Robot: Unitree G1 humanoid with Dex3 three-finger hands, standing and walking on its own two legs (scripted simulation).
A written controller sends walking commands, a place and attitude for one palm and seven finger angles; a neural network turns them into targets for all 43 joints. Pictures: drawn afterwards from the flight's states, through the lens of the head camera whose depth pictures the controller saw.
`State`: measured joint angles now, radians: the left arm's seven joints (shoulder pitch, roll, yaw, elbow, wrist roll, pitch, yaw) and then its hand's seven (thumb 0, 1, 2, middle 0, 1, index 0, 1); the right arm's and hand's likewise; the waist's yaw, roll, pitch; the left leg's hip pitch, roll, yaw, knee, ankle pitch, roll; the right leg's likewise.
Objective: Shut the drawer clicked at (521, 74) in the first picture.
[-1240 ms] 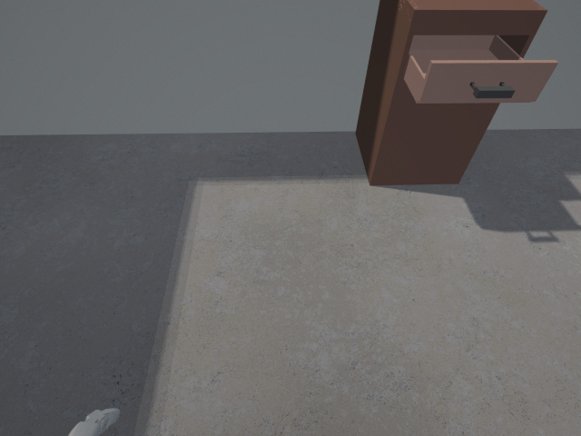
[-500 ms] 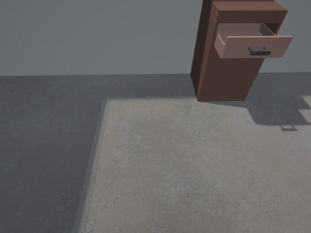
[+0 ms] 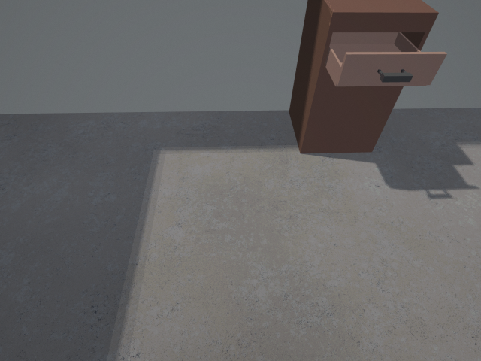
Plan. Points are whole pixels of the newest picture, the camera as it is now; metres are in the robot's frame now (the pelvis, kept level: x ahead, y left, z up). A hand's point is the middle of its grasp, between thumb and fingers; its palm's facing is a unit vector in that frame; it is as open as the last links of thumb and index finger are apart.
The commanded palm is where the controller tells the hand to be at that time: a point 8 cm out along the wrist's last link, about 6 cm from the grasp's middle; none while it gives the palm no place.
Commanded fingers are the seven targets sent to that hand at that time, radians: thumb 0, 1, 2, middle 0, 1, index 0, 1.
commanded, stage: look at it before walking up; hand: left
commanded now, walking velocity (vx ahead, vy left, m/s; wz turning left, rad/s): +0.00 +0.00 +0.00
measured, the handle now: (393, 74) +1.20 -0.58 -0.12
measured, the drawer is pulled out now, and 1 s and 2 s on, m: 0.20 0.20 0.20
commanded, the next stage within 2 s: walk to a spot facing it in 0.50 s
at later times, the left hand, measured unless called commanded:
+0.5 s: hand out of the picture +0.09 +0.25 -0.15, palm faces -0.03 -0.94 -0.34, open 7.3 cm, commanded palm none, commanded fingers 0.00 0.90 0.90 -0.20 -0.30 -0.20 -0.30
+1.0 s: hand out of the picture +0.06 +0.19 -0.18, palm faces -0.16 -0.94 -0.29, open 7.3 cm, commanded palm none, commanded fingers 0.00 0.90 0.90 -0.20 -0.30 -0.20 -0.30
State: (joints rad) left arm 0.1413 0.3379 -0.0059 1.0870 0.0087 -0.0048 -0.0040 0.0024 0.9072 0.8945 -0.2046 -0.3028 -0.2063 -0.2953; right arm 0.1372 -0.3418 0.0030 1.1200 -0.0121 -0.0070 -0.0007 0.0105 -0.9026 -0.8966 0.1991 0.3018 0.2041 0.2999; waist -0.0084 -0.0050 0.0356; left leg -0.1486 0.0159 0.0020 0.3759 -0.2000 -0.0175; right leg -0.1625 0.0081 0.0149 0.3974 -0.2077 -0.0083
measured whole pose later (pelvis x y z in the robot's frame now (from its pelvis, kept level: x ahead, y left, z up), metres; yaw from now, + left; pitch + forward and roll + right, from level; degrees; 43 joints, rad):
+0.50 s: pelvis +0.01 +0.00 +0.00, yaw +0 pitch -2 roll +0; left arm 0.13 0.35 -0.01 1.09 0.01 -0.01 0.00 0.00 0.91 0.89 -0.20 -0.30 -0.21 -0.30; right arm 0.10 -0.34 0.00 1.11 -0.01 -0.01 0.00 0.01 -0.90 -0.90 0.20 0.30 0.20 0.30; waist 0.00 0.00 0.04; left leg -0.12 0.01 0.01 0.36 -0.20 -0.01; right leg -0.14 0.00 0.02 0.38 -0.21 0.00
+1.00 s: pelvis -0.01 -0.02 -0.03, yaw -11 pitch -1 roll +2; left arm 0.25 0.24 0.04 0.96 0.02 0.05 -0.02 0.00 0.91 0.89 -0.20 -0.30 -0.20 -0.29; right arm 0.14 -0.25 -0.04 0.99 -0.02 0.04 -0.02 0.01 -0.90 -0.90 0.20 0.30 0.20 0.30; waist 0.03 0.02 0.10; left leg -0.27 0.10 0.16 0.72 -0.40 -0.05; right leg -0.33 0.01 0.00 0.72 -0.34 -0.02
